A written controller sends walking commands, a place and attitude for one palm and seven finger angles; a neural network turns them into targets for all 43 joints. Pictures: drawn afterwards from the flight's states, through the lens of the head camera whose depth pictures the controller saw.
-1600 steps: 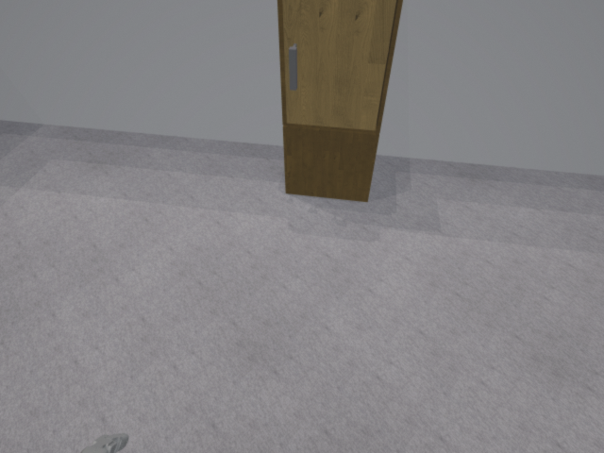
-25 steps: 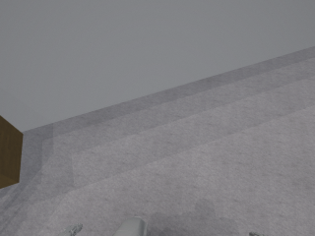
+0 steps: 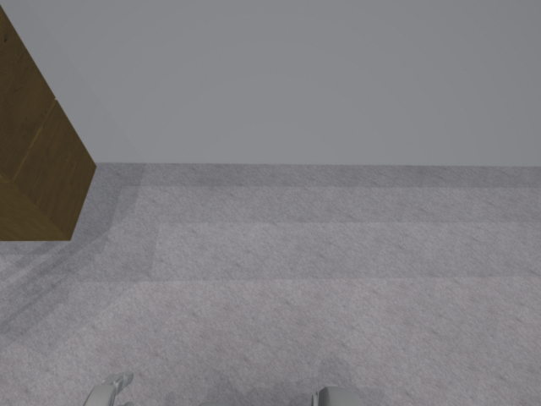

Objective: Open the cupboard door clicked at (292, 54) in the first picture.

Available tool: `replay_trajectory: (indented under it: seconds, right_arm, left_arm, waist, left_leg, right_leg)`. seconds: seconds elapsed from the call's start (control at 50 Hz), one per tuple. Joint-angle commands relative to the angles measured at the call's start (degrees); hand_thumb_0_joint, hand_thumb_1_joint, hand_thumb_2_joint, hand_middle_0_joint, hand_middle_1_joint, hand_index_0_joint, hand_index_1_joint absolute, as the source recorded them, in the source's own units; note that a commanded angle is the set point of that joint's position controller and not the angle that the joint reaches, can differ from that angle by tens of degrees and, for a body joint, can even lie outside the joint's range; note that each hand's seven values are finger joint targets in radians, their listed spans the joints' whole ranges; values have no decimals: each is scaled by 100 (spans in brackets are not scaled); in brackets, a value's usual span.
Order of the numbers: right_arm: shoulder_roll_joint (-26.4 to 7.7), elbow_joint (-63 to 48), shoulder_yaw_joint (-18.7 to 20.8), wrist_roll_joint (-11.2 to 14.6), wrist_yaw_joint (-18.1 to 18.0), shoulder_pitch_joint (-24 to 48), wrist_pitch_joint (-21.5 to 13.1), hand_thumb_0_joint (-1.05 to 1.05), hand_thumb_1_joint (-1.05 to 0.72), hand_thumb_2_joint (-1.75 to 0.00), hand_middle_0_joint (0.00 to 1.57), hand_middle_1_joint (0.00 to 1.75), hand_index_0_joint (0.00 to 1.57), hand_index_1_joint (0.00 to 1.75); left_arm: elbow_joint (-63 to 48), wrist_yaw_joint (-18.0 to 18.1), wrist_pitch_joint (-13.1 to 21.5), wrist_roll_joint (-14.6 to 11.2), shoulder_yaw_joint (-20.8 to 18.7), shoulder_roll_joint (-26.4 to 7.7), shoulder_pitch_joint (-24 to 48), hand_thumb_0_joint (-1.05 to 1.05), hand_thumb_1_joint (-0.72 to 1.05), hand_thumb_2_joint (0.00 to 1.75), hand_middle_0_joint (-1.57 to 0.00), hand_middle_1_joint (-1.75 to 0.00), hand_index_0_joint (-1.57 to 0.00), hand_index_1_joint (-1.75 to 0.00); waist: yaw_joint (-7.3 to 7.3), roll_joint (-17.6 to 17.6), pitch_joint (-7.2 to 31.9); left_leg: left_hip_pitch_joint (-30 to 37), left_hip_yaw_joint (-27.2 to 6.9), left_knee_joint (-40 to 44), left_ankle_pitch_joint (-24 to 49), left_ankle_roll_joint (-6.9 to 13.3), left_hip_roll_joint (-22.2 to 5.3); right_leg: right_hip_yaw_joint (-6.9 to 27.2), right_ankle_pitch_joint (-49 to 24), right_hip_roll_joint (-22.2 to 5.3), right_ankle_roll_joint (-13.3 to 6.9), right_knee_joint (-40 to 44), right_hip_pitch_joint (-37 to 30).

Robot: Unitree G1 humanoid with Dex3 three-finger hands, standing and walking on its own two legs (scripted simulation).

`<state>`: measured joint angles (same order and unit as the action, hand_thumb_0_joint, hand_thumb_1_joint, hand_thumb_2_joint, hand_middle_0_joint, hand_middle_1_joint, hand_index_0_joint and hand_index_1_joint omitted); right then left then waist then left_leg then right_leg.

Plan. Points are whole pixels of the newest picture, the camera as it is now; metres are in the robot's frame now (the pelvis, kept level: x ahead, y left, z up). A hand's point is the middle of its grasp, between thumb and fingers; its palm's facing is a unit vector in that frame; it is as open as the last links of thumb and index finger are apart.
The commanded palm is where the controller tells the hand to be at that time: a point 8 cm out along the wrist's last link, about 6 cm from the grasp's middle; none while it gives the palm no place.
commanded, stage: turn to face it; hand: left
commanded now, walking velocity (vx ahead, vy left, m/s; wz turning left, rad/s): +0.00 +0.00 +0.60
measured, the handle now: out of the picture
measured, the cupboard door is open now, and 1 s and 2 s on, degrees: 46 46 46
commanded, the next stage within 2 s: take the last steps up to it in 1.26 s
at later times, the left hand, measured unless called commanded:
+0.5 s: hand out of the picture +0.00 +0.19 -0.19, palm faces +0.33 -0.92 -0.22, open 7.4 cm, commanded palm none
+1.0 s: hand out of the picture -0.01 +0.13 -0.15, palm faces +0.57 -0.78 -0.27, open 7.4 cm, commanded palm none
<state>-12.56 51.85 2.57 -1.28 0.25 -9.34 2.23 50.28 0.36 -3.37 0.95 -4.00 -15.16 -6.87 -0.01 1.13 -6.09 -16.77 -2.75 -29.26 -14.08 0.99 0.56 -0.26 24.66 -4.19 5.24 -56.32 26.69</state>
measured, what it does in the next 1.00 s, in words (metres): steps on the spot, turning left: right foot, then left foot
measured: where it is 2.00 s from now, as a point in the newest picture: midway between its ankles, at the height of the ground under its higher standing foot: outside the picture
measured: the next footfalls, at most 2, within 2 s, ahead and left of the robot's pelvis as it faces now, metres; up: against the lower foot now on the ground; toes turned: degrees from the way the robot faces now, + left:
right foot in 0.14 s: +0.05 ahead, -0.17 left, +0.00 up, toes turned +3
left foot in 0.46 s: +0.02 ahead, +0.09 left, +0.00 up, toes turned +22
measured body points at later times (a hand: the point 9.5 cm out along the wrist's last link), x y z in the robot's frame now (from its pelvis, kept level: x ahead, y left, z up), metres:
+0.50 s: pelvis +0.01 -0.03 -0.02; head +0.05 +0.01 +0.42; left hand -0.01 +0.24 -0.18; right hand +0.20 -0.25 -0.14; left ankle -0.01 +0.08 -0.74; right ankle +0.00 -0.17 -0.71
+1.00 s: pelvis +0.03 -0.08 +0.00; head +0.08 -0.06 +0.45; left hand -0.04 +0.17 -0.13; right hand +0.26 -0.24 -0.15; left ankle -0.05 +0.03 -0.67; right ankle +0.09 -0.18 -0.74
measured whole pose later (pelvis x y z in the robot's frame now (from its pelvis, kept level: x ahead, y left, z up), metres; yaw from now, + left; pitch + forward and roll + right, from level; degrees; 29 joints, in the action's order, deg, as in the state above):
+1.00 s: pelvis +0.03 -0.08 +0.00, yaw +37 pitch +0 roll +2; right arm -14.9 53.1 4.7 -0.8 1.8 -8.2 5.1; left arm 49.9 1.1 -0.8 1.4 -1.9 -11.3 -11.0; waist -1.1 0.1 -5.9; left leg -27.2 1.2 -59.0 -25.7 -3.6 -0.3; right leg -7.7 17.4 -5.8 0.0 -29.8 12.3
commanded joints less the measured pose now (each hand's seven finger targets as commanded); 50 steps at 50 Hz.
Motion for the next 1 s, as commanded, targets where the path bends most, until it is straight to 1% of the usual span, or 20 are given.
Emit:
replay_trajectory:
  seconds: [0.0,0.06,0.08,0.1,0.12,0.16,0.22,0.3,0.38,0.4,0.42,0.44,0.48,0.56,0.74,0.76,0.78,0.8,0.88,0.98]
  right_arm:
    - [-1320,-365,402,-29,-89,-84,-95,0,-90,-90,20,30,20,30]
    - [-1276,-474,433,34,-79,210,-53,0,-90,-90,20,30,20,30]
    - [-1011,-543,406,94,-44,269,-52,0,-90,-90,20,30,20,30]
    - [-605,-685,346,105,-17,280,-63,0,-90,-90,20,30,20,30]
    - [-860,-689,378,62,5,388,-29,0,-90,-90,20,30,20,30]
    - [-742,-491,370,30,67,156,49,0,-90,-90,20,30,20,30]
    - [-648,-434,289,58,125,234,84,0,-90,-90,20,30,20,30]
    - [-440,-518,179,87,174,631,20,0,-90,-90,20,30,20,30]
    - [-620,-421,215,66,161,129,-39,0,-90,-90,20,30,20,30]
    - [-886,-352,298,46,143,-269,-77,0,-90,-90,20,30,20,30]
    - [-1555,-305,465,-7,96,-674,-125,0,-90,-90,20,30,20,30]
    - [-1850,-197,530,4,22,-1046,-80,0,-90,-90,20,30,20,30]
    - [-1612,-308,453,-31,-45,-680,-96,0,-90,-90,20,30,20,30]
    - [-1294,-446,346,-18,-114,-1,-131,0,-90,-90,20,30,20,30]
    - [-1283,-534,415,20,-62,327,-24,0,-90,-90,20,30,20,30]
    - [-1025,-595,393,74,-39,393,-16,0,-90,-90,20,30,20,30]
    - [-638,-727,342,110,1,396,-22,0,-90,-90,20,30,20,30]
    - [-883,-746,368,56,25,538,-6,0,-90,-90,20,30,20,30]
    - [-730,-390,354,21,134,191,126,0,-90,-90,20,30,20,30]
    - [-373,-482,177,82,156,723,40,0,-90,-90,20,30,20,30]
  left_arm:
    - [-512,16,166,-40,-47,-339,18,0,90,90,-20,-30,-20,-30]
    - [-371,47,253,-67,-99,-455,-581,0,90,90,-20,-30,-20,-30]
    - [-324,90,323,-6,-177,-825,-873,0,90,90,-20,-30,-20,-30]
    - [-324,137,366,78,-282,-1334,-968,0,90,90,-20,-30,-20,-30]
    - [-366,164,356,46,-231,-1341,-898,0,90,90,-20,-30,-20,-30]
    - [-515,157,357,33,-113,-866,-233,0,90,90,-20,-30,-20,-30]
    - [-548,167,358,25,-55,-678,-165,0,90,90,-20,-30,-20,-30]
    - [-362,158,363,65,-169,-976,-710,0,90,90,-20,-30,-20,-30]
    - [-297,94,332,14,-213,-1040,-631,0,90,90,-20,-30,-20,-30]
    - [-371,74,309,-35,-203,-948,-562,0,90,90,-20,-30,-20,-30]
    - [-564,36,265,-78,-126,-536,-509,0,90,90,-20,-30,-20,-30]
    - [-751,63,209,-41,-29,-413,-53,0,90,90,-20,-30,-20,-30]
    - [-723,93,150,-7,-71,-483,150,0,90,90,-20,-30,-20,-30]
    - [-403,5,113,0,-99,-436,-157,0,90,90,-20,-30,-20,-30]
    - [-321,43,243,-55,-103,-468,-726,0,90,90,-20,-30,-20,-30]
    - [-282,85,302,-4,-175,-771,-988,0,90,90,-20,-30,-20,-30]
    - [-303,130,349,90,-279,-1336,-1056,0,90,90,-20,-30,-20,-30]
    - [-359,156,343,57,-232,-1348,-926,0,90,90,-20,-30,-20,-30]
    - [-545,152,346,17,-54,-656,-107,0,90,90,-20,-30,-20,-30]
    - [-254,159,403,68,-134,-844,-908,0,90,90,-20,-30,-20,-30]
  waist:
    - [-140,-1161,917]
    - [184,-920,1047]
    - [341,-39,1102]
    - [403,1743,1030]
    - [393,1492,904]
    - [-23,1225,719]
    - [-53,1477,659]
    - [243,968,798]
    - [-30,852,981]
    - [-277,231,1227]
    - [-498,-1536,1425]
    - [-658,-1734,1450]
    - [-476,-1174,1116]
    - [-117,-1011,857]
    - [176,-952,998]
    - [330,-151,1024]
    - [385,1658,933]
    - [368,1529,718]
    - [-128,1393,497]
    - [284,964,824]
  left_leg:
    - [534,-1423,671,2037,789,-1205]
    - [-257,-1454,139,1647,484,-892]
    - [-1054,-1101,-507,496,142,-443]
    - [-1930,79,-1967,-1720,-352,414]
    - [-1778,-98,-3330,-2294,-298,116]
    - [-1756,-53,-4115,-1532,-363,-104]
    - [-1551,340,-3442,-1288,-518,-257]
    - [-1018,796,-1726,-1247,-494,-121]
    - [253,928,-120,-136,-337,18]
    - [1134,555,343,806,-181,-265]
    - [2024,-1643,588,2626,594,-1864]
    - [1930,-2391,660,3949,1302,-2530]
    - [1068,-1917,867,2052,1231,-2141]
    - [611,-1241,898,1593,797,-1377]
    - [-380,-1474,255,1156,509,-894]
    - [-1063,-1153,-402,262,187,-436]
    - [-1956,-26,-1804,-1500,-311,411]
    - [-1848,-93,-3198,-2162,-294,146]
    - [-1610,114,-4026,-1112,-434,-218]
    - [-1115,702,-1871,-1300,-481,-73]
  right_leg:
    - [-144,67,262,-53,1167,-494]
    - [-239,-1005,376,-117,2837,-1915]
    - [463,-1075,-351,-280,3730,-2735]
    - [2073,-1643,-2017,-931,4165,-2968]
    - [2186,-2070,-2529,-1407,4136,-2102]
    - [1191,-2260,-1747,-1326,3890,-1787]
    - [31,-3770,-1368,-1142,3506,-2048]
    - [-161,-4407,-1519,-1121,3064,-2534]
    - [-568,-3843,-1446,-714,2230,-1975]
    - [-782,-3219,-1325,-467,1475,-1336]
    - [-1022,-10,-483,-4,134,246]
    - [-412,1567,-215,5,-732,777]
    - [11,896,-357,-85,-1089,719]
    - [23,70,-131,-53,-669,370]
    - [-253,-842,368,-153,2671,-1838]
    - [352,-804,-244,-291,3648,-2529]
    - [2056,-895,-1848,-907,4275,-2785]
    - [2286,-1361,-2484,-1383,4320,-1942]
    - [407,-2319,-1415,-1154,3864,-1554]
    - [-63,-4392,-1456,-1161,3198,-2653]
